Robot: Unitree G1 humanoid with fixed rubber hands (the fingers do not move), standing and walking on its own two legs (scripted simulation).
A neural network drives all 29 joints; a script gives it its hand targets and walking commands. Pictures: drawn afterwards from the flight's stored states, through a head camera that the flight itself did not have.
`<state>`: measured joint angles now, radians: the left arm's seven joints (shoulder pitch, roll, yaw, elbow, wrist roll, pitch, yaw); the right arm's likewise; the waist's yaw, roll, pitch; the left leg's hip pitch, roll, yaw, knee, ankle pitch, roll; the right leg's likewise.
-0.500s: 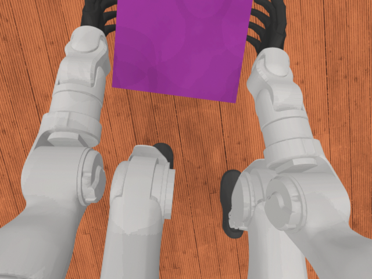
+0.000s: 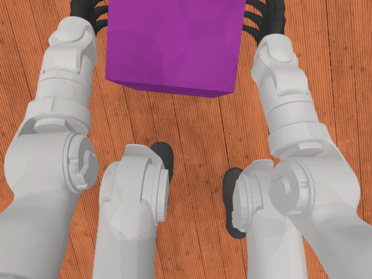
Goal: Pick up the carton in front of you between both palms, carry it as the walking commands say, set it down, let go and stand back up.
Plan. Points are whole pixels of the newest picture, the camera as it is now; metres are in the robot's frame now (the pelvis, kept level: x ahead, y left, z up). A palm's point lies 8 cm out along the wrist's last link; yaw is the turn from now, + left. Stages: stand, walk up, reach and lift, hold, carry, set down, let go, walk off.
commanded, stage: set down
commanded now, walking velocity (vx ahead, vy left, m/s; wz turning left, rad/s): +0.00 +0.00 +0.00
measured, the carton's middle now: (177, 42) +0.52 +0.13 -0.25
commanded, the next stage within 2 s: let go in 1.84 s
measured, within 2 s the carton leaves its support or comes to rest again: neither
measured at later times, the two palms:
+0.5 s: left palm (85, 24) +0.50 +0.28 -0.16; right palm (269, 34) +0.54 -0.03 -0.15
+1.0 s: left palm (44, 19) +0.49 +0.33 -0.12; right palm (285, 32) +0.53 -0.04 -0.12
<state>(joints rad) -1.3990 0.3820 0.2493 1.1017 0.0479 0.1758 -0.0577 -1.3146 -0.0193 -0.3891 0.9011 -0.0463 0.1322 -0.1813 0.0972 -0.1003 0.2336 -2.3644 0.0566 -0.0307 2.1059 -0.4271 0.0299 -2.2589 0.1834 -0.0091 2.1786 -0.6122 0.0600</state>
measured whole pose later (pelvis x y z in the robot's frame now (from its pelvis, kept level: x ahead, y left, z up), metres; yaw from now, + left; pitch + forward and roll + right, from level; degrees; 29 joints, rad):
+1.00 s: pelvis +0.00 +0.00 +0.02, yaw +2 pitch +35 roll -4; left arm -1.31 0.52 0.17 1.02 -0.19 0.06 -0.06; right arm -1.23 -0.15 -0.14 0.78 0.14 0.14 -0.22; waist 0.07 -0.07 0.32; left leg -2.24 0.01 -0.03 2.07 -0.43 0.03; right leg -2.11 0.14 -0.01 2.15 -0.65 0.06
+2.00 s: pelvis +0.06 +0.03 +0.28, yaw +5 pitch +41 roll -4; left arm -0.88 0.36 0.31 0.84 0.06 0.10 -0.13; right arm -0.76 -0.04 -0.23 0.62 -0.06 0.14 -0.13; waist 0.03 -0.02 -0.05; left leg -1.53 -0.03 -0.03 1.09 -0.27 0.04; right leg -1.41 0.07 0.04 1.12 -0.42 0.05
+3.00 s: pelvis +0.14 -0.01 +0.40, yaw +8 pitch -4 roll +1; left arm 0.22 0.22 0.05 0.41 0.02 0.13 -0.08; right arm 0.20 -0.20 -0.04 0.43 -0.01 0.12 0.06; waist 0.01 -0.04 0.12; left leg -0.14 -0.03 -0.05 0.42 -0.21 -0.02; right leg -0.04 0.04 0.06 0.45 -0.33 -0.04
